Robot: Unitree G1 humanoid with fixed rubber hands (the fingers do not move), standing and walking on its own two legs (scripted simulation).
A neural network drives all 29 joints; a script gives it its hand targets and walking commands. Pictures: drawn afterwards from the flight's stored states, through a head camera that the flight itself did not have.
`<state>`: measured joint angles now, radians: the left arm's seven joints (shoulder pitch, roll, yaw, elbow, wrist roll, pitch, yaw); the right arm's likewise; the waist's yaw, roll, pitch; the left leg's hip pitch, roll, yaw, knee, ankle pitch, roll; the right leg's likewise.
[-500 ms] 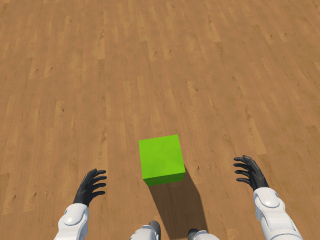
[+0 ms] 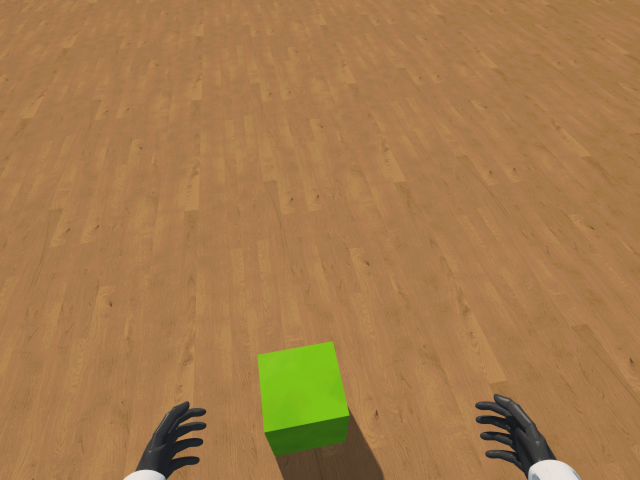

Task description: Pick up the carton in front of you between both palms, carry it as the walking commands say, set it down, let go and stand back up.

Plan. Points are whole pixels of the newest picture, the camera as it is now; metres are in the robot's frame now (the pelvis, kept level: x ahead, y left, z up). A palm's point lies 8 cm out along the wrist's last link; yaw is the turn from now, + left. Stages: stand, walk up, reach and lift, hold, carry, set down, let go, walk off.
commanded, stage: let go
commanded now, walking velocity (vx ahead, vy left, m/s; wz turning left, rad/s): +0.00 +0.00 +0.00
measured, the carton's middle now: (303, 399) +0.44 +0.08 -0.65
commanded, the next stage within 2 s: stand in 0.16 s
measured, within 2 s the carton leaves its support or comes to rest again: neither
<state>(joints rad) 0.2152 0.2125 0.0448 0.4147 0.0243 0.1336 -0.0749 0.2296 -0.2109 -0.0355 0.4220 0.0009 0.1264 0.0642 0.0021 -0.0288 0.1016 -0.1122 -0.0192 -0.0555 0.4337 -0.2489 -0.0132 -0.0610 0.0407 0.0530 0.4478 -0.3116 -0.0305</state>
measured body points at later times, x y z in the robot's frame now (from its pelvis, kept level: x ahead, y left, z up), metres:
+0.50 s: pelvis +0.01 +0.03 +0.00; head +0.02 +0.05 +0.44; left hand +0.16 +0.31 -0.10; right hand +0.15 -0.27 -0.08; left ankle +0.00 +0.13 -0.74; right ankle -0.04 -0.10 -0.74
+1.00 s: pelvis +0.01 +0.03 +0.00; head +0.01 +0.04 +0.45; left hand +0.14 +0.32 -0.11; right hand +0.13 -0.27 -0.10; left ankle +0.00 +0.13 -0.74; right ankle -0.04 -0.10 -0.74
